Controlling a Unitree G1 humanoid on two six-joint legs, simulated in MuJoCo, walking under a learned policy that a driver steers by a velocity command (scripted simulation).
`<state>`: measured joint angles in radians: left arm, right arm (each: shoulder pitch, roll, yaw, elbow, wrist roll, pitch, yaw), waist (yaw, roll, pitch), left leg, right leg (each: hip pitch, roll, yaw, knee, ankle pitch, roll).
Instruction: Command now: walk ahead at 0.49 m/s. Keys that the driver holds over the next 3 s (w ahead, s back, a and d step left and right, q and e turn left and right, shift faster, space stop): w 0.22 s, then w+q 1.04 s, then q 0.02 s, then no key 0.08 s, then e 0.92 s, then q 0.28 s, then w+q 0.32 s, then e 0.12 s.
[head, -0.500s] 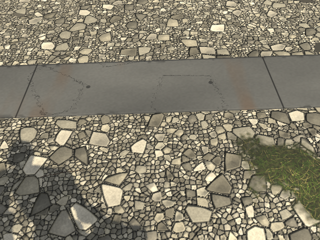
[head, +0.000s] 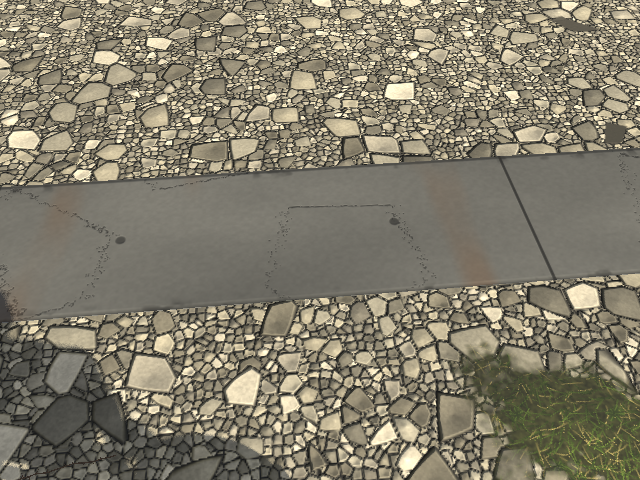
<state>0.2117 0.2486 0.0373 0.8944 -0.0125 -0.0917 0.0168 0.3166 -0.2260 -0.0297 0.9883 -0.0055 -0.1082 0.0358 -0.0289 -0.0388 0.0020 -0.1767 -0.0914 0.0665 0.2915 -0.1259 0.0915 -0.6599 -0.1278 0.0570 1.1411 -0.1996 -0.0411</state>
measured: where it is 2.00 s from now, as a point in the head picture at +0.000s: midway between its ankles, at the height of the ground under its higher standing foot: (268, 357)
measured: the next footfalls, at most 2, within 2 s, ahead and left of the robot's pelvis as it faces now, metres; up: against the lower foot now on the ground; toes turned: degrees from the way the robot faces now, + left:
right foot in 0.30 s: +0.34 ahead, -0.17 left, +0.00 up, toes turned -1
left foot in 0.86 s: +0.59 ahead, +0.11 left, +0.00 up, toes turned +22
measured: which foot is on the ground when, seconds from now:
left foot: down 0.00-0.32, up 0.34-0.84, down 0.86-1.00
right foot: up 0.00-0.28, down 0.30-0.88, up 0.90-1.00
